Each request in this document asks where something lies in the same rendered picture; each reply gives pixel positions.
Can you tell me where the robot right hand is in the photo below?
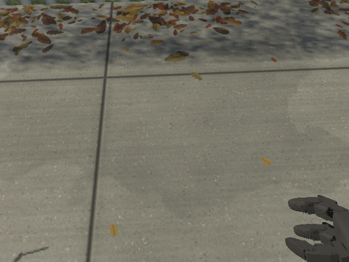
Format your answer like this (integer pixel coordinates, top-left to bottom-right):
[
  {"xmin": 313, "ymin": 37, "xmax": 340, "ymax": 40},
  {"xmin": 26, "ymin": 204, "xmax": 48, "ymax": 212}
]
[{"xmin": 285, "ymin": 195, "xmax": 349, "ymax": 262}]

